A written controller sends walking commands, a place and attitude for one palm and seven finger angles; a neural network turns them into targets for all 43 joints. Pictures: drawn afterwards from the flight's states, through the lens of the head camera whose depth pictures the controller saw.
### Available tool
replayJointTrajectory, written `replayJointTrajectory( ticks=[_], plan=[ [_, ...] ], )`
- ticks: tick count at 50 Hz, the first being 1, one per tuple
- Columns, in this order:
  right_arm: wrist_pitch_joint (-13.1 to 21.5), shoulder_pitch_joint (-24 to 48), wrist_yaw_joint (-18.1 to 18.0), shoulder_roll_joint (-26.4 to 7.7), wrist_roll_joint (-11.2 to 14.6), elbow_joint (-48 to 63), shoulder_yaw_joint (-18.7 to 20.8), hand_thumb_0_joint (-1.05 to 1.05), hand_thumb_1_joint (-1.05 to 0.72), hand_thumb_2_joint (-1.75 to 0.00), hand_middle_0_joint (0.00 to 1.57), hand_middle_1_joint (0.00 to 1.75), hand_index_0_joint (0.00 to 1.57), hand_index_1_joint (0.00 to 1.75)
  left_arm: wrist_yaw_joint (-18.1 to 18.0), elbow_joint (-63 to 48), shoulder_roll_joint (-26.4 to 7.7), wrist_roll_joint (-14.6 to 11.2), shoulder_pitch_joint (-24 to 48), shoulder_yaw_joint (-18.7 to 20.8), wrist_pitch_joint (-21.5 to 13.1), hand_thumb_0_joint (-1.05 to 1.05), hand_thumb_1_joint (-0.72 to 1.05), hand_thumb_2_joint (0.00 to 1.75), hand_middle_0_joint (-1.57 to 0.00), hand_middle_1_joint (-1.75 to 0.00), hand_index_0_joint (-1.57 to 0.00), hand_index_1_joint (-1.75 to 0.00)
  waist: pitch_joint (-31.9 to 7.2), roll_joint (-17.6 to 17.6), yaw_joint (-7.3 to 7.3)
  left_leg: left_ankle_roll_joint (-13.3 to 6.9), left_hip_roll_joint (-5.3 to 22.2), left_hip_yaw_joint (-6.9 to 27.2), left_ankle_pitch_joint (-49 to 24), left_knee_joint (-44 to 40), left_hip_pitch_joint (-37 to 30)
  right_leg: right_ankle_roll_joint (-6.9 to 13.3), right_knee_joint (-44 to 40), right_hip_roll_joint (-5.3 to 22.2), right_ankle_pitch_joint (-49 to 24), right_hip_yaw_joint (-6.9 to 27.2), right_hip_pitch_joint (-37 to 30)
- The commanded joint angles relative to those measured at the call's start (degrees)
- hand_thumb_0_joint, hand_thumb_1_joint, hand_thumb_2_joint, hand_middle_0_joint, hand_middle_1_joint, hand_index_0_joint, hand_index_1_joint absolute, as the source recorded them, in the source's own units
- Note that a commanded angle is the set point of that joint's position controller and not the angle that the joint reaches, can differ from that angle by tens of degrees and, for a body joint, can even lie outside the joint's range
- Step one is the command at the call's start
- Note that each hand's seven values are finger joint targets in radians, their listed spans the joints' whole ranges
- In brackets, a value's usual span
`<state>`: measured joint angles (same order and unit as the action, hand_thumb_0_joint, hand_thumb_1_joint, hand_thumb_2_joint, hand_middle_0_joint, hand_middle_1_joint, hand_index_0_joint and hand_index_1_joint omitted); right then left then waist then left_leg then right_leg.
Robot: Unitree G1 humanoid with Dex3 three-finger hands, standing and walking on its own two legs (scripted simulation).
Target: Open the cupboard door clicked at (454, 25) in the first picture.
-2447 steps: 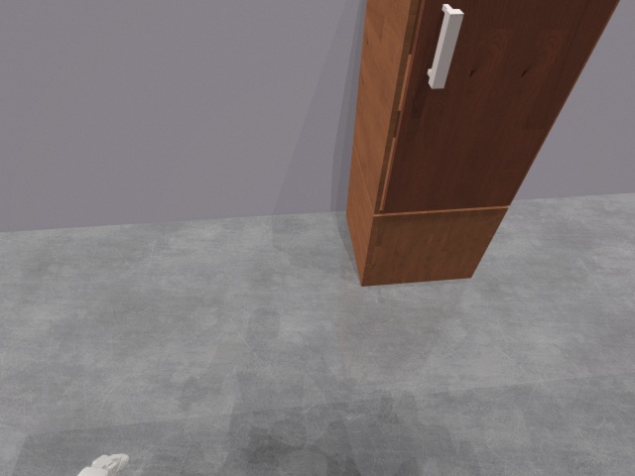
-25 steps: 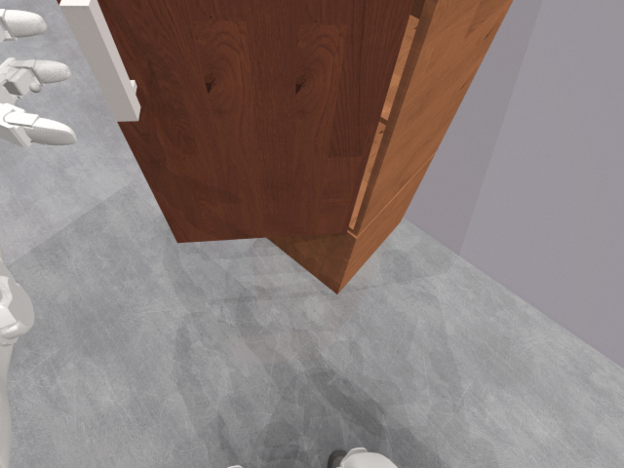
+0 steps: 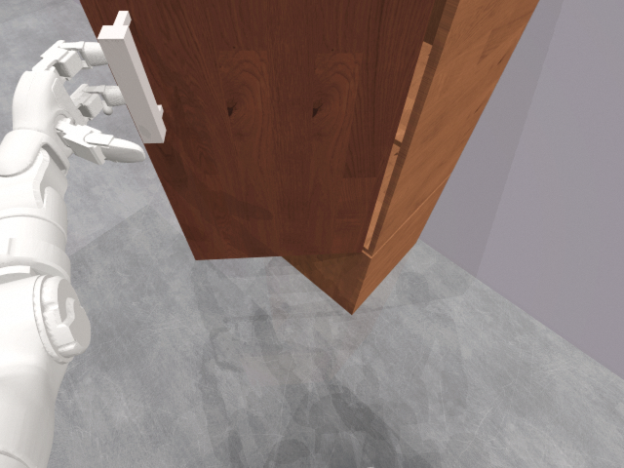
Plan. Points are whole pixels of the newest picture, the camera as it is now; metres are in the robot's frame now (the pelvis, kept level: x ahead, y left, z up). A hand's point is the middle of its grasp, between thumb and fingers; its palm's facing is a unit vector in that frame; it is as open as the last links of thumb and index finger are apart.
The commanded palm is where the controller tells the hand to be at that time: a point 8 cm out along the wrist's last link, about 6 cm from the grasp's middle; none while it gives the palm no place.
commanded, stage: slide the fingers in behind the handle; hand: left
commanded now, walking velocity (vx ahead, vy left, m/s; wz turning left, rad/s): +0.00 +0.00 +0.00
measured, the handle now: (139, 80) +0.56 +0.19 +0.17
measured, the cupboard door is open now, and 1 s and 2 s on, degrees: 46 46 47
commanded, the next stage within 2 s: close the thumb around the handle in 1.02 s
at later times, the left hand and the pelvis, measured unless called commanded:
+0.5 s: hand (140, 110) +0.50 +0.18 +0.17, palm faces -0.01 -1.00 +0.00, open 14.0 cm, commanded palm +0.47 +0.22 +0.17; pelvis -0.01 -0.01 +0.00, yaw +0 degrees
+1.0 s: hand (153, 107) +0.51 +0.16 +0.17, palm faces +0.00 -1.00 +0.00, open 14.0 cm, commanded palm +0.48 +0.22 +0.17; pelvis -0.01 -0.01 +0.00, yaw +0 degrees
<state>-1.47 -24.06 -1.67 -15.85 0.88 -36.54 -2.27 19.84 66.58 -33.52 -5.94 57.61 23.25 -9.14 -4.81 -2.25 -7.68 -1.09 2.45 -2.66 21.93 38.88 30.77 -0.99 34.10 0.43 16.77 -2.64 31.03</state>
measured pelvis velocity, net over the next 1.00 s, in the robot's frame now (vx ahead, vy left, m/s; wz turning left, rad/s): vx -0.01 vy -0.01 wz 0.00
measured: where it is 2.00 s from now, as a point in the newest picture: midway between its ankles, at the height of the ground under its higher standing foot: outside the picture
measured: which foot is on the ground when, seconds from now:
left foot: down 0.00-1.00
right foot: down 0.00-1.00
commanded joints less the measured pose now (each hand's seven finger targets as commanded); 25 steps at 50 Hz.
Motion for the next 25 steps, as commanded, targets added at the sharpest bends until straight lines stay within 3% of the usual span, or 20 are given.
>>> replayJointTrajectory(
  ticks=[1,3,4,6,8,10,12,15,18,19,21,23,25],
  plan=[
    [1.4,-8.0,-1.0,-10.2,0.2,2.8,4.0,0.00,-0.90,-0.90,0.20,0.30,0.20,0.30,-1.3,-12.4,-11.6,-1.4,29.5,-0.9,-3.2,0.00,-0.50,0.30,-0.30,-1.20,-0.30,-1.20,-21.3,-4.0,-1.70,-0.1,-0.3,4.1,-32.2,-1.9,-16.2,1.7,-0.6,-2.5,-24.3,-0.3,-6.7],
    [1.9,-8.2,-1.2,-10.3,0.1,2.4,4.1,0.00,-0.90,-0.90,0.20,0.30,0.20,0.30,-2.0,-12.5,-11.9,-1.6,31.5,-0.6,-3.6,0.00,-0.50,0.30,-0.30,-1.20,-0.30,-1.20,-21.2,-3.4,-2.07,-0.4,-0.6,3.9,-30.2,-2.0,-15.6,1.8,-0.7,-2.4,-23.9,-0.2,-7.6],
    [2.0,-8.1,-1.2,-10.4,0.0,2.4,4.1,0.00,-0.90,-0.90,0.20,0.30,0.20,0.30,-2.4,-12.9,-14.1,-1.2,31.4,1.3,-3.9,0.00,-0.50,0.30,-0.30,-1.20,-0.30,-1.20,-23.3,-4.2,-1.31,-0.2,-0.7,4.0,-29.8,-2.0,-15.9,1.9,-0.4,-2.3,-24.0,0.1,-8.2],
    [2.5,-7.9,-1.0,-10.0,-0.1,2.2,3.9,0.00,-0.90,-0.90,0.20,0.30,0.20,0.30,-3.0,-12.7,-12.4,-0.7,32.4,-0.2,-4.4,0.00,-0.50,0.30,-0.30,-1.20,-0.30,-1.20,-23.4,-4.4,-1.67,-0.3,-0.9,3.9,-29.0,-2.0,-15.6,1.8,-0.5,-2.2,-24.2,0.2,-8.3],
    [2.6,-8.2,-1.1,-10.2,-0.1,2.3,3.9,0.00,-0.90,-0.90,0.20,0.30,0.20,0.30,-3.4,-10.7,-13.2,-0.8,30.8,0.7,-4.6,0.00,-0.50,0.30,-0.30,-1.20,-0.30,-1.20,-22.7,-1.9,-1.62,-0.7,-1.1,3.6,-27.8,-2.0,-13.8,1.9,-0.3,-2.2,-24.6,0.2,-9.8],
    [2.6,-7.7,-1.1,-10.2,0.0,2.4,3.8,0.00,-0.90,-0.90,0.20,0.30,0.20,0.30,-3.6,-10.5,-14.6,-0.2,31.2,1.3,-4.7,0.00,-0.50,0.30,-0.30,-1.20,-0.30,-1.20,-22.4,-3.3,-1.32,-0.7,-1.3,3.2,-26.0,-2.4,-12.6,1.8,-0.4,-2.1,-24.5,0.6,-10.1],
    [2.7,-7.8,-1.1,-10.3,0.1,2.5,3.8,0.00,-0.90,-0.90,0.20,0.30,0.20,0.30,-3.7,-9.8,-15.1,0.2,31.2,1.3,-4.6,0.00,-0.50,0.30,-0.30,-1.20,-0.30,-1.20,-22.0,-2.0,-1.46,-0.8,-1.4,3.1,-24.6,-2.5,-11.5,1.7,-0.5,-2.0,-24.3,0.7,-10.7],
    [2.8,-7.5,-1.1,-10.1,0.1,2.7,3.8,0.00,-0.90,-0.90,0.20,0.30,0.20,0.30,-3.6,-10.3,-13.0,0.1,31.1,-0.2,-5.2,0.00,-0.50,0.30,-0.30,-1.20,-0.30,-1.20,-22.9,-4.1,-1.39,-0.7,-1.4,3.0,-25.5,-2.4,-13.0,1.9,-0.5,-2.1,-24.3,0.8,-10.2],
    [2.9,-7.9,-1.3,-10.5,0.2,3.0,3.8,0.00,-0.90,-0.90,0.20,0.30,0.20,0.30,-3.7,-9.8,-14.4,-0.7,30.2,1.2,-5.1,0.00,-0.50,0.30,-0.30,-1.20,-0.30,-1.20,-22.7,-1.3,-1.18,-1.0,-1.5,2.7,-23.5,-2.9,-11.2,1.9,-0.8,-2.1,-23.9,0.8,-12.0],
    [3.0,-7.5,-1.2,-10.2,0.2,2.9,3.7,0.00,-0.90,-0.90,0.20,0.30,0.20,0.30,-3.6,-10.7,-12.5,-0.6,31.8,-0.4,-5.1,0.00,-0.50,0.30,-0.30,-1.20,-0.30,-1.20,-22.4,-3.0,-1.71,-0.9,-1.5,2.7,-22.5,-3.1,-11.7,1.8,-1.0,-2.1,-23.1,0.9,-10.9],
    [3.2,-7.8,-1.1,-10.3,0.2,2.6,3.8,0.00,-0.90,-0.90,0.20,0.30,0.20,0.30,-4.1,-9.1,-13.2,-0.3,30.2,0.4,-4.8,0.00,-0.50,0.30,-0.30,-1.20,-0.30,-1.20,-21.0,-2.0,-1.27,-1.0,-1.5,2.6,-21.1,-3.4,-10.6,1.8,-1.4,-2.1,-22.0,0.9,-10.7],
    [3.3,-8.2,-1.3,-10.3,0.2,2.5,3.9,0.00,-0.90,-0.90,0.20,0.30,0.20,0.30,-4.4,-10.6,-12.8,-0.5,31.8,0.0,-5.2,0.00,-0.50,0.30,-0.30,-1.20,-0.30,-1.20,-21.9,-1.3,-1.76,-1.2,-1.7,2.6,-21.9,-3.2,-10.9,1.8,-1.3,-2.1,-22.9,0.9,-11.6],
    [3.5,-8.1,-1.2,-10.1,0.1,2.4,4.0,0.00,-0.90,-0.90,0.20,0.30,0.20,0.30,-4.6,-11.0,-12.6,-0.3,31.5,0.3,-5.4,0.00,-0.50,0.30,-0.30,-1.20,-0.30,-1.20,-23.0,-2.9,-1.27,-0.9,-1.6,2.7,-22.2,-3.3,-12.0,1.9,-1.2,-2.1,-22.6,1.0,-11.2]
  ],
)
